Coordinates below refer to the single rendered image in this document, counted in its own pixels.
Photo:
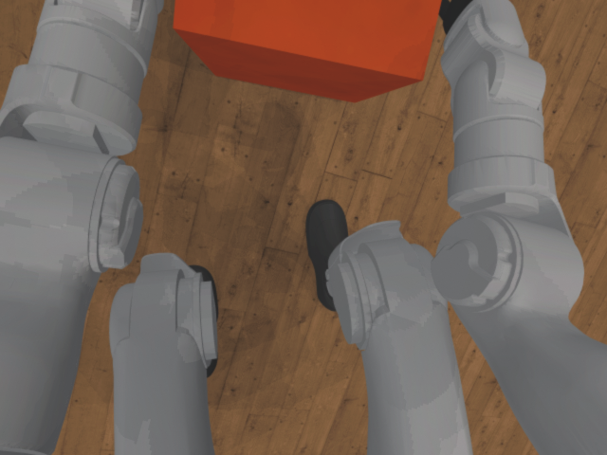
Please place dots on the robot right upper arm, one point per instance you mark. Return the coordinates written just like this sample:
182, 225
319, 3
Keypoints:
512, 283

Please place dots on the right robot thigh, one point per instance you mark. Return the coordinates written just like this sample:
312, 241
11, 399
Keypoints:
416, 404

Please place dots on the robot right hand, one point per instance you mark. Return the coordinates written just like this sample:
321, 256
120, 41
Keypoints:
450, 10

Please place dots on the carton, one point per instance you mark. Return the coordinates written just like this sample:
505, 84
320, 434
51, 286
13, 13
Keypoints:
348, 50

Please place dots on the robot right forearm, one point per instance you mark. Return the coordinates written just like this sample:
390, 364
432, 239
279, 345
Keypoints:
496, 104

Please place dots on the robot left forearm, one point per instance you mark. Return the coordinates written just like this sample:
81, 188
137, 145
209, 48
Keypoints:
81, 86

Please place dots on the robot left upper arm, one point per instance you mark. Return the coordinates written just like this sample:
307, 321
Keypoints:
66, 216

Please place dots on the robot right foot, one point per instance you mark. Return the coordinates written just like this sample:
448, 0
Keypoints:
325, 227

